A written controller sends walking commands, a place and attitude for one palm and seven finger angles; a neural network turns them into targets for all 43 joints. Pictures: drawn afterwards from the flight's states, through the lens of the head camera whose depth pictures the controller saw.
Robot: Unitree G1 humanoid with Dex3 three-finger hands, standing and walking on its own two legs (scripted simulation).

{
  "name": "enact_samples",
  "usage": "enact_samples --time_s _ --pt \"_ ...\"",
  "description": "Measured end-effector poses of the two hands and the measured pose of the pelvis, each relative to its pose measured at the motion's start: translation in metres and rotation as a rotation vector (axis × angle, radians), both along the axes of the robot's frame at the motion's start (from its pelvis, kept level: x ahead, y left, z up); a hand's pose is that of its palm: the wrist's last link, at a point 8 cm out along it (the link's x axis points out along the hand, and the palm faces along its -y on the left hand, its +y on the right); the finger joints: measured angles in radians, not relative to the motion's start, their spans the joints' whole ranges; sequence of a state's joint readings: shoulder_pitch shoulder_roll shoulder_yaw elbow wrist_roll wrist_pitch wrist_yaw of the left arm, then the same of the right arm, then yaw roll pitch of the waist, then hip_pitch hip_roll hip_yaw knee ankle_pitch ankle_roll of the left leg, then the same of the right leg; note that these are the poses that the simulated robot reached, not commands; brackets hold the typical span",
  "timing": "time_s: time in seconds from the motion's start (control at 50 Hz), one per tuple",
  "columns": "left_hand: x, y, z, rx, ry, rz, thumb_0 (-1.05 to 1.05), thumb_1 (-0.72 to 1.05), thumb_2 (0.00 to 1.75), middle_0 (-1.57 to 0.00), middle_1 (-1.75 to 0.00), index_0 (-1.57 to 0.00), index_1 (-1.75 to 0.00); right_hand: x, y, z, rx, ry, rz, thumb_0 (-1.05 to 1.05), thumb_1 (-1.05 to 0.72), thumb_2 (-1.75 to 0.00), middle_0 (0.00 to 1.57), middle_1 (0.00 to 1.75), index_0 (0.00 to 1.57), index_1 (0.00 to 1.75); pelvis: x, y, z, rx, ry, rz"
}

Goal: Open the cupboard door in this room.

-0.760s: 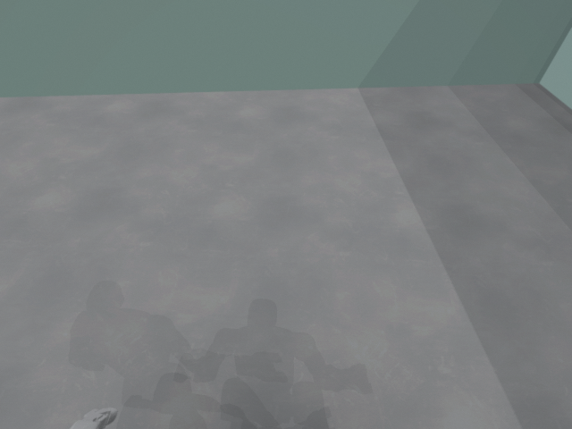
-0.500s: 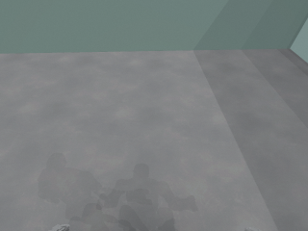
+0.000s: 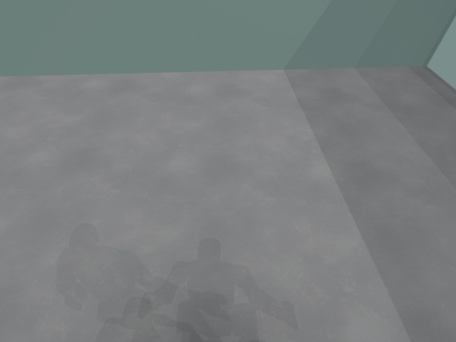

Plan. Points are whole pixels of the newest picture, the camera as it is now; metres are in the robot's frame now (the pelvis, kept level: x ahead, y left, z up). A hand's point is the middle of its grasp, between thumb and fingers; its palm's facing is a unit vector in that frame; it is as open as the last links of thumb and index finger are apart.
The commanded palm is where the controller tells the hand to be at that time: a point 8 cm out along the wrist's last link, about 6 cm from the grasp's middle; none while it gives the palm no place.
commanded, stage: stand and wait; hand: left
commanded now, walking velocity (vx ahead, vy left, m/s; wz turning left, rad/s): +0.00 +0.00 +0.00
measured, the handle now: out of the picture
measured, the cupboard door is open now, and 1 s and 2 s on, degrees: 0 0 0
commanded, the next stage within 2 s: turn or walk to find it in 0.14 s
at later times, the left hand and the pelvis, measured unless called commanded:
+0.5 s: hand out of the picture +0.05 +0.23 -0.19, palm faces +0.07 -0.97 -0.25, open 7.4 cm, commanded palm none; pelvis -0.01 +0.01 -0.02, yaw +6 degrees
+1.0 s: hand out of the picture +0.00 +0.20 -0.16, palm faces +0.31 -0.90 -0.30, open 7.4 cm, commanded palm none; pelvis -0.04 -0.03 -0.01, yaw +18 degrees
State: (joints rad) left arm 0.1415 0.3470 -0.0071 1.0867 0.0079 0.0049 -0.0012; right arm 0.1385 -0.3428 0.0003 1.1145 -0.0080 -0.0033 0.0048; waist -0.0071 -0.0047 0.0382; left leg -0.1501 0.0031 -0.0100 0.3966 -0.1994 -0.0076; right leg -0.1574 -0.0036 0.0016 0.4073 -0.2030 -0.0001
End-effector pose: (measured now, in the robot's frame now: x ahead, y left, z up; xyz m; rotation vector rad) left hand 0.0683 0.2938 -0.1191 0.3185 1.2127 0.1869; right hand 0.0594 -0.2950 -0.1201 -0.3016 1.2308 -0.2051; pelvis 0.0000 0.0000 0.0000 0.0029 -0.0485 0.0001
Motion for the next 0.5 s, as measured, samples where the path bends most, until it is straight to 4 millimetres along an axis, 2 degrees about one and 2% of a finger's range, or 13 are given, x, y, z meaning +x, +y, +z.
enact_samples --time_s 0.3,0.38,0.5 --pt "0.007 -0.007 -0.001 -0.005 -0.029 0.016 0.00 0.90 0.89 -0.20 -0.30 -0.21 -0.30 0.008 0.003 -0.003 0.008 -0.005 0.022 0.00 -0.91 -0.90 0.21 0.30 0.20 0.30 -0.002 -0.002 -0.002 -0.001 0.014 0.024" --pt "-0.003 -0.014 -0.010 -0.026 -0.020 0.046 0.00 0.91 0.89 -0.20 -0.30 -0.21 -0.29 0.007 0.016 -0.010 0.030 0.020 0.037 0.00 -0.91 -0.90 0.20 0.29 0.20 0.30 -0.004 -0.001 -0.006 -0.007 0.025 0.048" --pt "-0.028 -0.021 -0.033 -0.092 0.001 0.103 0.00 0.90 0.89 -0.20 -0.30 -0.21 -0.30 0.001 0.048 -0.021 0.057 0.064 0.058 0.00 -0.91 -0.90 0.20 0.29 0.20 0.30 -0.007 0.012 -0.016 -0.025 0.019 0.107"
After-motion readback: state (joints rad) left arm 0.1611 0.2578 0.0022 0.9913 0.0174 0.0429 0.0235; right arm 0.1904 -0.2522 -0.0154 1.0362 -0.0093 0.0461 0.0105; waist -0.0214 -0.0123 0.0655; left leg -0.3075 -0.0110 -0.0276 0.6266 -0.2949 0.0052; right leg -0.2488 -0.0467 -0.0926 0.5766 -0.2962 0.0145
